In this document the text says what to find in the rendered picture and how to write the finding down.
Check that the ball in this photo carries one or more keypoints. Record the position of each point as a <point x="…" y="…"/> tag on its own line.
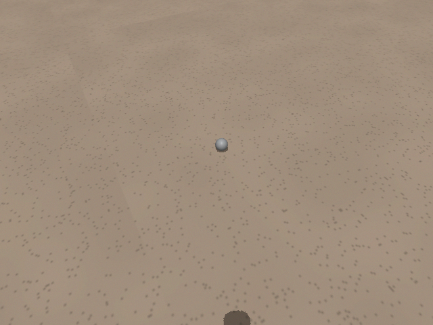
<point x="221" y="144"/>

